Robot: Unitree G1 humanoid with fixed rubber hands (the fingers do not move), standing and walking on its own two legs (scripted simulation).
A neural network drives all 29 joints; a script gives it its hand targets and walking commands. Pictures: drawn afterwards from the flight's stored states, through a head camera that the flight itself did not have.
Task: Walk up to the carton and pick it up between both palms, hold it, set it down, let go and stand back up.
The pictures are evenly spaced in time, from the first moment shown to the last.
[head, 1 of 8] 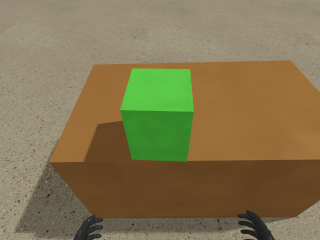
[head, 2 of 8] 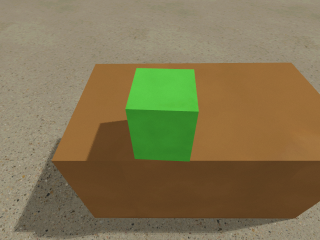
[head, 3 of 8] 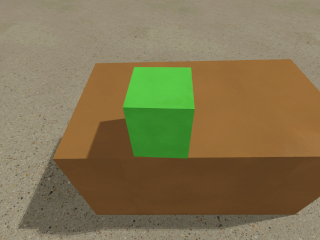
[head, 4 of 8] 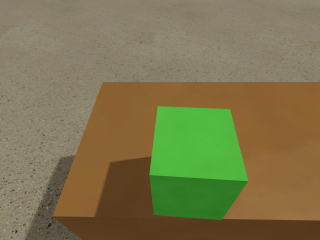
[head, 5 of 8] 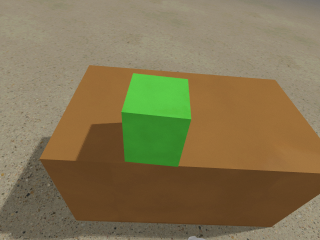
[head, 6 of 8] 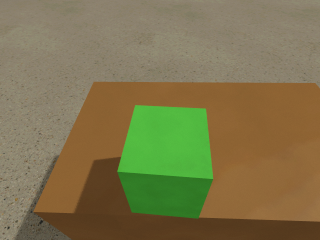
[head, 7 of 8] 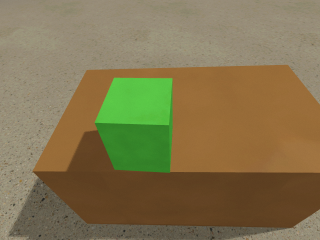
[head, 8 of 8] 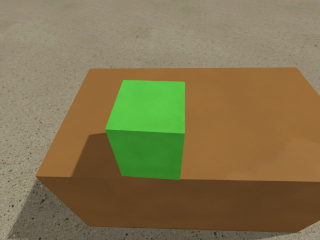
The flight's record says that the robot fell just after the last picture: no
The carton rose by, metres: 0.00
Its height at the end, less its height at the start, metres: +0.00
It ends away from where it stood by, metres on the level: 0.00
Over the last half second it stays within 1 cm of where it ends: yes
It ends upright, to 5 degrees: yes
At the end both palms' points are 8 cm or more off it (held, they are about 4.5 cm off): yes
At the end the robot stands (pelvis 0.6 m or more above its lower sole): yes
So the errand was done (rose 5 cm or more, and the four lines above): no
